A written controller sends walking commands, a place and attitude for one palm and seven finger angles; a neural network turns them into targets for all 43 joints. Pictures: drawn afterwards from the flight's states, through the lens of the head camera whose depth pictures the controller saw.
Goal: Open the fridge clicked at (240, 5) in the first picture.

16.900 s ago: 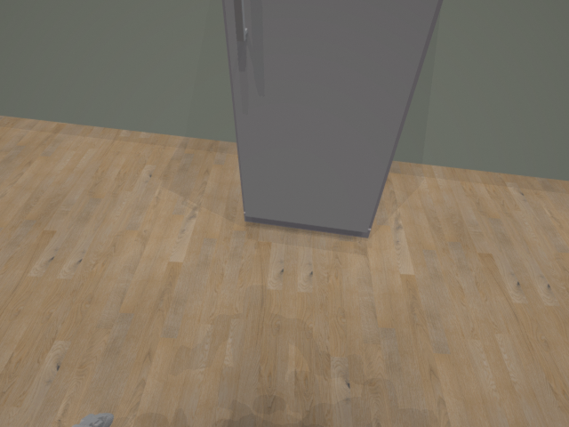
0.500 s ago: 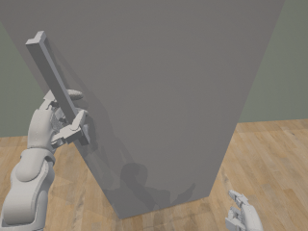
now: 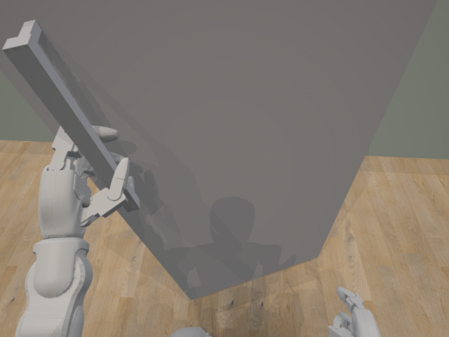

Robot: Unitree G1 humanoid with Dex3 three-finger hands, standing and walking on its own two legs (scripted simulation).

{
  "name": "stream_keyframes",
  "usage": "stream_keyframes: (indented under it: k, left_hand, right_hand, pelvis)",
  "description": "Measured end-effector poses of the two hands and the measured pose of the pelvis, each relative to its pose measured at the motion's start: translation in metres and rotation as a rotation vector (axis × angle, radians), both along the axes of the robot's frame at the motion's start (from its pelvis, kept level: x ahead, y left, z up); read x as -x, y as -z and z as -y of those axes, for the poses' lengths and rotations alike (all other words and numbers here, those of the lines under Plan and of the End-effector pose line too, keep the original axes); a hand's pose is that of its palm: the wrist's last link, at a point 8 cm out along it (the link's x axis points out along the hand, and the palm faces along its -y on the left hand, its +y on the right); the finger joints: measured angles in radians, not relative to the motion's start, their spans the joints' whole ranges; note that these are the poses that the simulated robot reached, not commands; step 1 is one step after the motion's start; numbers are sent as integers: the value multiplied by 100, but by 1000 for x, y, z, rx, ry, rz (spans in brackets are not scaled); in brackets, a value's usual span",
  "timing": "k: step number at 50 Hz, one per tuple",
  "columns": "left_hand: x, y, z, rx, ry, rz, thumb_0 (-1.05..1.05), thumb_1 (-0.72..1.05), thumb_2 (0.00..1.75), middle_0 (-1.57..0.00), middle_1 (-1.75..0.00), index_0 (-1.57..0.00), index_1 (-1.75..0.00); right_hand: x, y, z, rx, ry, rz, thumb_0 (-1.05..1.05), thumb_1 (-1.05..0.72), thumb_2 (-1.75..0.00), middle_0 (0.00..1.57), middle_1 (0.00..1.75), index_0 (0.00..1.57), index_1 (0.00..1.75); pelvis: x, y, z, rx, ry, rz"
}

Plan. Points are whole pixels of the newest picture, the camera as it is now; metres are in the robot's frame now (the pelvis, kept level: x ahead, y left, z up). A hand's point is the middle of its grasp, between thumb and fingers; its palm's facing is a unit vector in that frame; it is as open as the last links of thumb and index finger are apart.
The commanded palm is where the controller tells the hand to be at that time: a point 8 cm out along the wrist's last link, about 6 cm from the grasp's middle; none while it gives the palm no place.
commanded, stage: walk backward, drawing the door open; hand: left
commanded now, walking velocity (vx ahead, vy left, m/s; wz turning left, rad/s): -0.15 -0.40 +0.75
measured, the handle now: (93, 138) +0.32 +0.16 +0.24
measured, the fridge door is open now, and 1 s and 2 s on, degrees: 25 60 75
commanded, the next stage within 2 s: stop walking and hold the door back in 1.28 s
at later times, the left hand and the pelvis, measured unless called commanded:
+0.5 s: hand (170, 293) +0.15 +0.05 +0.19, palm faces +0.46 -0.85 -0.26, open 7.1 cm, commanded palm +0.10 +0.08 +0.20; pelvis -0.06 -0.18 -0.01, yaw +23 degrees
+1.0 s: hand out of the picture +0.07 -0.07 +0.19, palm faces +0.84 -0.46 -0.28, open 7.1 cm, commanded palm +0.01 -0.08 +0.20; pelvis +0.00 -0.40 -0.01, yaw +46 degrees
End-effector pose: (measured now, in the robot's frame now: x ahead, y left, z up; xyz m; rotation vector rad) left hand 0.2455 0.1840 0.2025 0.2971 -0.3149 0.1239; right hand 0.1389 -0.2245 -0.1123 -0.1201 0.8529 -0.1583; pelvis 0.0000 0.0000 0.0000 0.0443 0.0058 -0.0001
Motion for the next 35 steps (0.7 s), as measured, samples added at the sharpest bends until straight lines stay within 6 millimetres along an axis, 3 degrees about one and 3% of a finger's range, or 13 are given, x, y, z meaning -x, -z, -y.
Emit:
stream_keyframes:
  k: [7,13,22,26,29,32,35]
  left_hand:
    - [47,6,18,-23,7,56,-12,63,70,-42,-140,-17,-120]
    - [78,4,37,-27,-39,34,-12,63,70,-42,-140,-17,-119]
    - [123,6,83,-19,-261,65,-12,60,78,-46,-140,-19,-126]
    - [144,5,104,-2,-319,46,-10,60,79,-47,-140,-19,-129]
    - [159,5,119,0,-345,55,-10,59,80,-47,-140,-19,-129]
    - [172,9,134,-20,-373,98,-12,59,79,-47,-140,-18,-125]
    - [183,11,149,-36,-430,111,-14,60,79,-49,-140,-16,-123]
  right_hand:
    - [10,-3,9,45,-87,56,2,-90,-90,20,30,20,30]
    - [8,-12,20,3,-231,20,2,-90,-90,20,30,20,30]
    - [-36,0,76,-40,-384,79,2,-90,-90,20,30,21,30]
    - [-52,-11,104,22,-424,90,2,-90,-90,20,30,20,30]
    - [-62,-21,116,61,-482,119,2,-90,-90,20,30,20,30]
    - [-71,-21,124,77,-537,180,2,-90,-90,20,30,20,30]
    - [-71,-19,133,57,-604,144,1,-90,-90,19,30,20,30]
  pelvis:
    - [26,13,19,31,-88,6]
    - [46,-1,65,57,-213,34]
    - [57,12,157,70,-357,42]
    - [57,4,184,20,-422,36]
    - [56,3,204,11,-489,18]
    - [57,16,222,33,-526,-1]
    - [57,13,254,8,-572,29]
